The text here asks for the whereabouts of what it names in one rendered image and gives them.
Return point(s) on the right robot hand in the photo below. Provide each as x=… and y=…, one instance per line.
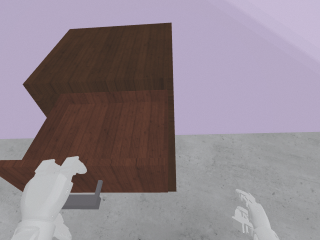
x=247, y=220

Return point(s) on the handle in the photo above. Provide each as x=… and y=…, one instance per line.
x=84, y=201

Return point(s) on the left robot forearm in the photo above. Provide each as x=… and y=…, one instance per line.
x=34, y=229

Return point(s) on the cabinet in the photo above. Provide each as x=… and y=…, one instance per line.
x=110, y=59

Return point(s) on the drawer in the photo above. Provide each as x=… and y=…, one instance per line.
x=121, y=137

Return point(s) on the right robot forearm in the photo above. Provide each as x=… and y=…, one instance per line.
x=264, y=233

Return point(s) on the left robot hand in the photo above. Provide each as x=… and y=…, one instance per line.
x=46, y=193

